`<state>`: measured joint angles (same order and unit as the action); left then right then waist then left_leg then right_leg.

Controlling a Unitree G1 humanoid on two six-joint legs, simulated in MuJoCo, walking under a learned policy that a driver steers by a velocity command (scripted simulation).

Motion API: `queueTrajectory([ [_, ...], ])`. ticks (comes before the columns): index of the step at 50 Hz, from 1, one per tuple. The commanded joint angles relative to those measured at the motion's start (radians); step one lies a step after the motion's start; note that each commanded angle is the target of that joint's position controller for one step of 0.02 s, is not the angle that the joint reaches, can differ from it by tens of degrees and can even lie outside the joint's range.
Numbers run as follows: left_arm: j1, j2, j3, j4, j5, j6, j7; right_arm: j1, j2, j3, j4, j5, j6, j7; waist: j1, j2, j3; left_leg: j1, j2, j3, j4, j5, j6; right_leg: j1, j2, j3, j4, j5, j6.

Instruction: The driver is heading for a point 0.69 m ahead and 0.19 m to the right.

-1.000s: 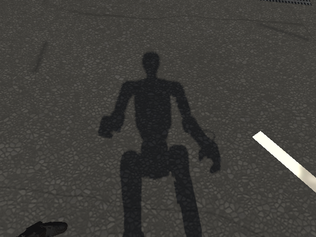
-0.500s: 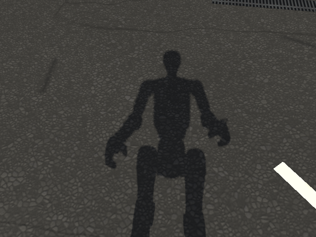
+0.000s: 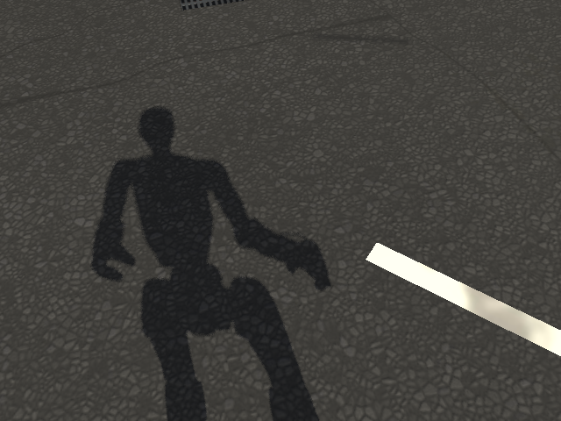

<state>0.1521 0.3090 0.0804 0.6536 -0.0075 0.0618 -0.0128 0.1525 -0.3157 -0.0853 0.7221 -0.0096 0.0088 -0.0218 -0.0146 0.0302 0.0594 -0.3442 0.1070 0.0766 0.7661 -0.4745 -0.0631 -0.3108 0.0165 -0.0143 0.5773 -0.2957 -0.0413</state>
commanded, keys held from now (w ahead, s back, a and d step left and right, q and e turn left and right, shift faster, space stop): e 0.50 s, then no key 0.50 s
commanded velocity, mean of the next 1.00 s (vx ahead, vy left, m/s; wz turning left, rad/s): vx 0.00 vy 0.00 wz -0.42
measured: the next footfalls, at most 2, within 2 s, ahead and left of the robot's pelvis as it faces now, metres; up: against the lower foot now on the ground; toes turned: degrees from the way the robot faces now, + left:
left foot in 0.44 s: +0.09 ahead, +0.11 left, +0.00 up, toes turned -22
right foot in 0.80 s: -0.03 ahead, -0.12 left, +0.00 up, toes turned -21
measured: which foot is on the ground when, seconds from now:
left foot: up 0.00-0.42, down 0.44-1.00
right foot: down 0.00-0.44, up 0.46-0.78, down 0.80-1.00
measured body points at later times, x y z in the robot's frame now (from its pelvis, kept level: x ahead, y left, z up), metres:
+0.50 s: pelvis +0.01 +0.02 +0.01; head +0.04 +0.02 +0.45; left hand +0.25 +0.25 -0.09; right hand +0.08 -0.30 -0.08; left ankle +0.05 +0.13 -0.73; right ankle -0.01 -0.10 -0.71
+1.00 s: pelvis -0.01 -0.02 +0.01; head -0.01 -0.03 +0.46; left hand +0.23 +0.15 -0.09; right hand -0.01 -0.31 -0.11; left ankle +0.05 +0.13 -0.73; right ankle -0.06 -0.11 -0.73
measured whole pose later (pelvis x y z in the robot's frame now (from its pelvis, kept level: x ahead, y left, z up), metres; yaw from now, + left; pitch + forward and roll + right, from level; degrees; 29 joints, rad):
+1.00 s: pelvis -0.01 -0.02 +0.01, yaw -23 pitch -1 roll +0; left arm 0.18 0.23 0.02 0.70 0.02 0.02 0.00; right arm 0.20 -0.28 -0.03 0.79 -0.02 0.00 -0.01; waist -0.03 0.02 0.03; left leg -0.19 0.06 0.00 0.47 -0.25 -0.06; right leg -0.19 0.03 0.04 0.50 -0.29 -0.02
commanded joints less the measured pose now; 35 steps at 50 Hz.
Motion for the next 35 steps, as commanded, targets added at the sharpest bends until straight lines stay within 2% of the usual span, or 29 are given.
queueTrajectory([
  [1,0.1,0.228,0.056,-0.061,0.037,-0.049,0.002,-0.086,-0.112,-0.026,-0.109,0.008,-0.015,-0.011,0.078,-0.179,-0.178,-0.33,-0.073,-0.135,0.439,-0.164,-0.006,0.29,-0.353,0.444,-0.222,0.639,-0.293],
  [2,0.045,0.201,0.051,-0.059,0.017,-0.057,0.009,-0.07,-0.115,-0.031,-0.096,0.011,-0.01,-0.019,0.047,-0.146,-0.142,-0.337,-0.061,-0.146,0.417,-0.073,0.003,0.259,-0.294,0.383,-0.225,0.539,-0.236],
  [3,0.006,0.168,0.04,-0.065,-0.002,-0.056,0.015,-0.057,-0.119,-0.035,-0.08,0.003,-0.004,-0.028,0.032,-0.132,-0.128,-0.335,-0.054,-0.154,0.39,-0.015,0.0,0.242,-0.262,0.355,-0.226,0.488,-0.199],
  [4,-0.017,0.163,0.034,-0.069,-0.007,-0.051,0.022,-0.039,-0.12,-0.037,-0.077,-0.002,-0.002,-0.03,0.015,-0.145,-0.126,-0.294,-0.064,-0.152,0.387,0.036,-0.008,0.199,-0.238,0.335,-0.231,0.492,-0.19],
  [7,-0.011,0.155,0.029,-0.073,0.002,-0.045,0.035,-0.013,-0.095,-0.033,-0.071,0.005,-0.008,-0.024,0.007,-0.156,-0.152,-0.25,-0.096,-0.148,0.328,0.112,-0.022,0.194,-0.206,0.326,-0.235,0.466,-0.19],
  [11,0.006,0.178,0.037,-0.07,-0.003,-0.039,0.046,-0.055,-0.072,-0.021,-0.083,0.006,-0.014,-0.017,0.03,-0.165,-0.142,-0.212,-0.113,-0.164,0.121,0.137,-0.033,0.195,-0.192,0.381,-0.227,0.334,-0.186],
  [14,-0.002,0.189,0.041,-0.075,-0.001,-0.033,0.041,-0.065,-0.076,-0.021,-0.089,0.012,-0.021,-0.007,0.038,-0.182,-0.126,-0.139,-0.131,-0.172,0.018,0.12,-0.027,0.141,-0.184,0.441,-0.225,0.257,-0.189],
  [17,-0.014,0.191,0.044,-0.081,-0.005,-0.026,0.033,-0.057,-0.084,-0.024,-0.092,0.018,-0.033,0.004,0.04,-0.191,-0.127,-0.075,-0.149,-0.176,-0.074,0.1,-0.014,0.133,-0.176,0.508,-0.204,0.287,-0.185],
  [19,-0.028,0.189,0.044,-0.085,-0.012,-0.022,0.031,-0.036,-0.085,-0.026,-0.091,0.021,-0.043,0.013,0.029,-0.195,-0.137,-0.023,-0.156,-0.175,-0.172,0.119,0.001,0.147,-0.165,0.549,-0.178,0.332,-0.172],
  [21,-0.056,0.174,0.039,-0.092,-0.026,-0.015,0.036,0.023,-0.085,-0.032,-0.072,0.019,-0.051,0.017,-0.015,-0.18,-0.146,0.116,-0.145,-0.157,-0.391,0.292,0.027,0.106,-0.115,0.539,-0.127,0.303,-0.12],
  [22,-0.026,0.14,0.03,-0.093,-0.022,-0.016,0.039,0.045,-0.13,-0.043,-0.071,0.007,-0.049,0.013,-0.005,-0.111,-0.172,0.235,-0.028,-0.235,-0.427,0.379,0.068,0.024,-0.067,0.488,-0.047,0.145,-0.066],
  [23,0.045,0.095,0.02,-0.096,-0.014,-0.021,0.035,0.003,-0.213,-0.056,-0.087,-0.01,-0.038,0.006,0.066,0.156,-0.161,0.308,0.174,-0.452,-0.441,0.577,0.188,-0.146,0.089,0.294,0.15,-0.197,0.002],
  [24,0.032,0.169,0.044,-0.095,-0.012,-0.03,0.038,0.008,-0.189,-0.052,-0.093,-0.037,-0.038,0.01,0.03,0.221,-0.132,0.24,0.294,-0.585,-0.469,0.644,0.326,-0.242,0.115,0.199,0.384,-0.372,0.054],
  [25,0.053,0.223,0.065,-0.078,-0.009,-0.03,0.039,-0.029,-0.141,-0.036,-0.108,-0.028,-0.04,0.007,0.045,0.138,-0.116,0.209,0.283,-0.522,-0.462,0.611,0.335,-0.249,0.058,0.199,0.531,-0.314,0.081],
  [26,0.06,0.215,0.069,-0.056,-0.011,-0.023,0.041,-0.064,-0.104,-0.024,-0.112,-0.016,-0.039,0.003,0.054,0.099,-0.097,0.186,0.211,-0.43,-0.451,0.557,0.294,-0.245,0.049,0.189,0.582,-0.254,0.098],
  [27,0.071,0.184,0.064,-0.04,-0.008,-0.012,0.046,-0.078,-0.089,-0.018,-0.114,-0.001,-0.037,0.001,0.052,0.087,-0.083,0.191,0.161,-0.367,-0.444,0.518,0.266,-0.257,0.05,0.185,0.62,-0.204,0.116],
  [28,0.072,0.155,0.056,-0.038,-0.007,-0.006,0.045,-0.075,-0.083,-0.012,-0.11,0.007,-0.035,-0.002,0.042,0.093,-0.073,0.196,0.144,-0.334,-0.44,0.547,0.266,-0.268,0.053,0.182,0.644,-0.175,0.13],
  [31,0.02,0.101,0.034,-0.062,-0.015,-0.011,0.043,-0.028,-0.091,-0.01,-0.092,-0.001,-0.024,-0.006,0.006,0.127,-0.084,0.252,0.112,-0.263,-0.436,0.602,0.283,-0.251,0.045,0.129,0.51,-0.148,0.149],
  [35,-0.008,0.057,0.006,-0.075,-0.001,-0.016,0.034,-0.029,-0.125,-0.017,-0.081,0.007,-0.012,0.003,-0.015,0.165,-0.124,0.251,0.126,-0.234,-0.412,0.649,0.289,-0.077,-0.008,0.057,0.21,-0.172,0.143],
])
